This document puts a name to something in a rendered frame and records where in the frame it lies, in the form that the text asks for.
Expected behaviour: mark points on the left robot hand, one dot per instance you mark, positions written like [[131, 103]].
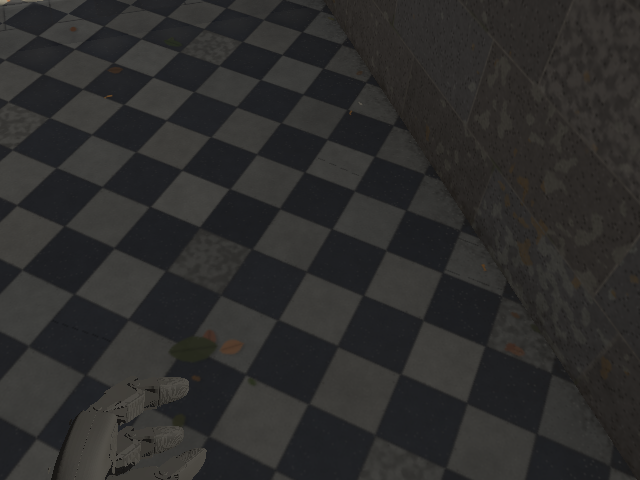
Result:
[[93, 448]]

